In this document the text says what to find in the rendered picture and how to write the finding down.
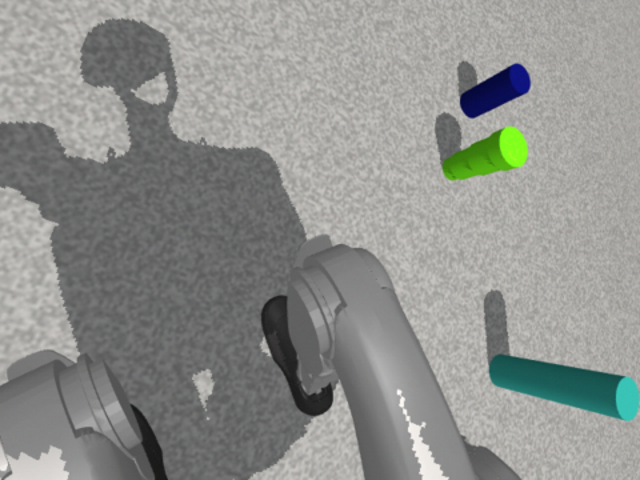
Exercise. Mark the right robot hand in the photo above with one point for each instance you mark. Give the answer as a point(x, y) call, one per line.
point(487, 465)

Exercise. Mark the right robot foot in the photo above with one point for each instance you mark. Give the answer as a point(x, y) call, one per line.
point(275, 327)

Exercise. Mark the left robot foot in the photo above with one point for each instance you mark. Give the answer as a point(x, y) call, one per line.
point(150, 445)

